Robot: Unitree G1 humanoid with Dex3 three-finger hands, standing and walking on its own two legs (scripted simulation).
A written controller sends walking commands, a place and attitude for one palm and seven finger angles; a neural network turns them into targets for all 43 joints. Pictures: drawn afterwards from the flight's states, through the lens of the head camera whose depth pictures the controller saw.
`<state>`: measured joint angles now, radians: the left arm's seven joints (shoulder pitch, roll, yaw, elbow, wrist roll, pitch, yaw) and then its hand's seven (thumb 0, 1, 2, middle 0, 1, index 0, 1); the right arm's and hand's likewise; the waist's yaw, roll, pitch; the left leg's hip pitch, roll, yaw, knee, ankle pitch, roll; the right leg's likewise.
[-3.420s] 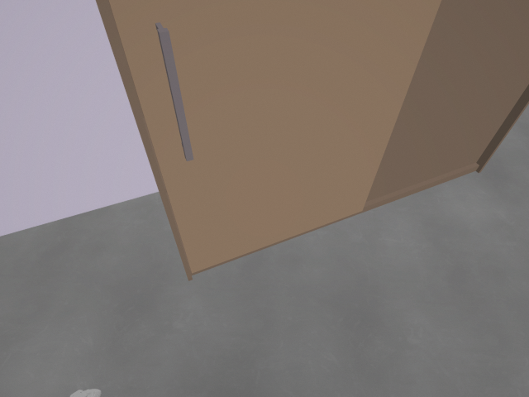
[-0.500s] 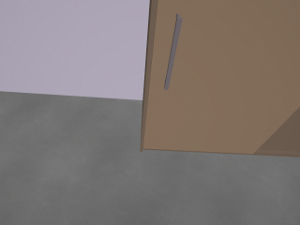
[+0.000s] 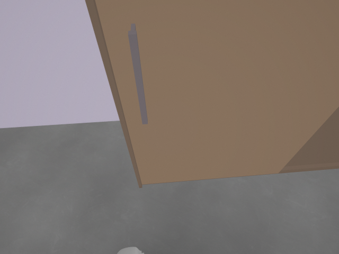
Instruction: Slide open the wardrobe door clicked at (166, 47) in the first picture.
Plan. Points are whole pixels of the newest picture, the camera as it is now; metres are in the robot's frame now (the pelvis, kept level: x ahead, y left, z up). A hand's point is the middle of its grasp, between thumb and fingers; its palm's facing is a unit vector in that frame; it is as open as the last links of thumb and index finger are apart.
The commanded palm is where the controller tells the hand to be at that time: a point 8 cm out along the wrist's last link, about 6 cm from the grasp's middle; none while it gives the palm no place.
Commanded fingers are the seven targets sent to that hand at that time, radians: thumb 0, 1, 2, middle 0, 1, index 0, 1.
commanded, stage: come to a stop and stand still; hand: left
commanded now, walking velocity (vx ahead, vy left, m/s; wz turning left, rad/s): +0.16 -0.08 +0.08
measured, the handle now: (140, 82) +0.56 +0.10 +0.09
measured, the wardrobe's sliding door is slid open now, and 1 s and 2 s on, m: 0.00 0.00 0.00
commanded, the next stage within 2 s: look again from close up in 1.60 s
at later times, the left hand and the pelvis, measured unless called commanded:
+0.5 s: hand out of the picture +0.11 +0.17 -0.17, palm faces +0.06 -0.97 -0.24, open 7.4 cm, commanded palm none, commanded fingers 0.00 0.90 0.90 -0.20 -0.30 -0.20 -0.30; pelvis +0.08 -0.02 +0.00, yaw -2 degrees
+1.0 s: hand out of the picture +0.05 +0.14 -0.16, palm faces +0.10 -0.97 -0.23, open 7.4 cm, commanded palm none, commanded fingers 0.00 0.90 0.90 -0.20 -0.30 -0.20 -0.30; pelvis +0.05 -0.04 +0.01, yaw +1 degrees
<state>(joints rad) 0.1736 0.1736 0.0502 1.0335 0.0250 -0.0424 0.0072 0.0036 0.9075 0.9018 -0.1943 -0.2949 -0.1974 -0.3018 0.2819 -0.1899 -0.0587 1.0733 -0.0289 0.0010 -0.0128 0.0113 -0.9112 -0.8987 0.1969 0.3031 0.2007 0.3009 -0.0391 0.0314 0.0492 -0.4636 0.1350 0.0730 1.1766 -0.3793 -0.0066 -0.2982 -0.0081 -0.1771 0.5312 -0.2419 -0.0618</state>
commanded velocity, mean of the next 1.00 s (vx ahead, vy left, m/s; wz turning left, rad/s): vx -0.06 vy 0.07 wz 0.00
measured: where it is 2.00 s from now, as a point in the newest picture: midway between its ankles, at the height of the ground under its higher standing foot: outside the picture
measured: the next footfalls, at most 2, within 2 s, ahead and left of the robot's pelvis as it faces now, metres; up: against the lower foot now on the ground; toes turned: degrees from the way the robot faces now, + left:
left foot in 0.20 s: +0.18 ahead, +0.09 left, +0.00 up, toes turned +9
right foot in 0.60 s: +0.09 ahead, -0.13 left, +0.00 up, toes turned -3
